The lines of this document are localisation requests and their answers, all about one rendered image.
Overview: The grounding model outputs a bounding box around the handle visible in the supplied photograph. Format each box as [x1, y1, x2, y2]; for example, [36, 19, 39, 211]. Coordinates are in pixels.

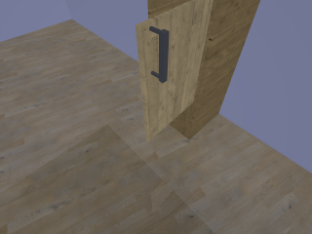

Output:
[149, 26, 170, 83]

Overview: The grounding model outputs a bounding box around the cupboard door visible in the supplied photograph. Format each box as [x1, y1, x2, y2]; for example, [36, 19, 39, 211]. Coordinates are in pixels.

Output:
[136, 0, 214, 141]

